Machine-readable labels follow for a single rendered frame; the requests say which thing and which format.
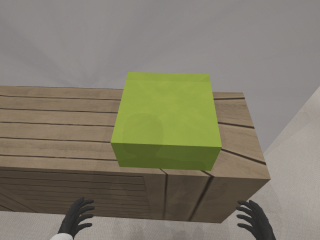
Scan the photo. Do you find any pedestal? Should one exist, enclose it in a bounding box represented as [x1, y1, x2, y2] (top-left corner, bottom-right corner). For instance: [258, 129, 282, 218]
[0, 85, 271, 224]

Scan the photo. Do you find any robot right hand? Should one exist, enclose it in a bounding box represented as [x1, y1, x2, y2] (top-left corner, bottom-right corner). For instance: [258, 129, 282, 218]
[236, 200, 276, 240]

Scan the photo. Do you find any robot left hand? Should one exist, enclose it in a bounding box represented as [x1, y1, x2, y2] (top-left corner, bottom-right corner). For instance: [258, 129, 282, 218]
[57, 197, 95, 240]

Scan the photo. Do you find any carton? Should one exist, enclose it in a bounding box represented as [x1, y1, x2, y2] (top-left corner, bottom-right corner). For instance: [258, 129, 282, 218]
[110, 72, 222, 171]

